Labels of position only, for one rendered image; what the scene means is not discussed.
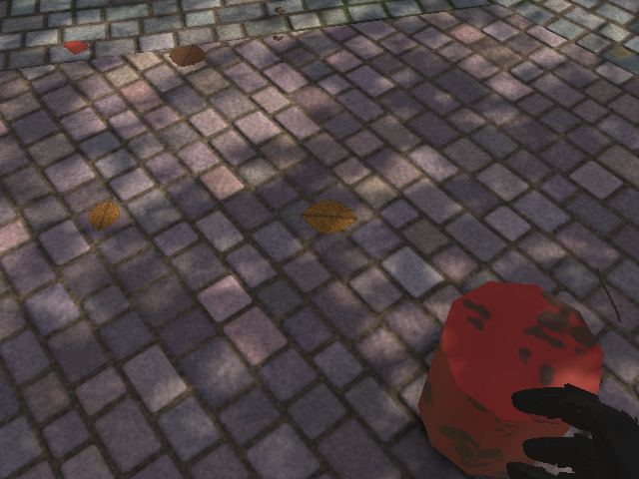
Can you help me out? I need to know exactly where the robot right hand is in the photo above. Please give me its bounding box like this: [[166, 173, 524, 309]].
[[506, 383, 639, 479]]

